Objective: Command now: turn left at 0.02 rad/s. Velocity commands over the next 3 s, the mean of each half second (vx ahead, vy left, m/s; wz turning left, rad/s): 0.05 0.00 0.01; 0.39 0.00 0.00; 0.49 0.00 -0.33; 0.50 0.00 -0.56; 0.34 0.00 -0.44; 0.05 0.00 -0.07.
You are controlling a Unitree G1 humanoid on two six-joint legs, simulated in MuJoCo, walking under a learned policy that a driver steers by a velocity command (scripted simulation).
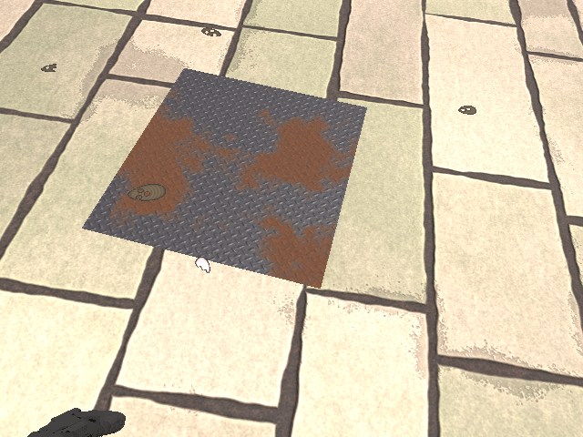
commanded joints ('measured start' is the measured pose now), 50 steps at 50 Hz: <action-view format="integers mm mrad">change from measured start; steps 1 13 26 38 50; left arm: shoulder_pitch -150 402 260 158 87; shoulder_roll -8 42 48 -16 -12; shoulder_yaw -17 3 27 25 14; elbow -58 129 169 177 161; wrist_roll -1 -50 -41 -9 -30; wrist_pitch -36 -116 -50 -63 -88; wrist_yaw -36 0 -3 -32 -6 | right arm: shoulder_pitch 55 90 -81 70 144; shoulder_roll -83 -113 -36 -67 -114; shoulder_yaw -42 -74 -49 -79 -82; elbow -8 36 110 191 278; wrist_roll -16 44 -14 20 6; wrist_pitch -17 -4 14 -48 -54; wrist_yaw -16 16 69 58 42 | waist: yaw -42 140 23 52 105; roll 80 -122 -10 133 130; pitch -18 -267 -9 59 21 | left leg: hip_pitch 236 -642 237 277 287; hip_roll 74 -56 29 256 275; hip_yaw -280 -136 73 -170 -63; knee -238 909 -265 -694 -401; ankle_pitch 55 -379 69 218 863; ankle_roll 45 -53 -29 105 77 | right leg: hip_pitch -101 1172 70 -127 358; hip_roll -6 -564 -280 -194 -84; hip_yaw -30 277 291 -46 -151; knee -282 -375 -690 -22 -435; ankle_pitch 191 1078 -717 -155 -224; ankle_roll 2 -382 -231 -53 -142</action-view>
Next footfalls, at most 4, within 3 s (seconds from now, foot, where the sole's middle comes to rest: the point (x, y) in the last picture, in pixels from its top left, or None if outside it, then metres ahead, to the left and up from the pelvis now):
0.22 right None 0.23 -0.07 -0.88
0.54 left None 0.22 0.12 -0.88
1.02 right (298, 436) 0.50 -0.08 -0.88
1.52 left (237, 317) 0.83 0.06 -0.88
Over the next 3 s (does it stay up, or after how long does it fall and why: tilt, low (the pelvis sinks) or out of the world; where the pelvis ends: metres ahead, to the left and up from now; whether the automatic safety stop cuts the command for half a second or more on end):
stays up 1.09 -0.27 -0.11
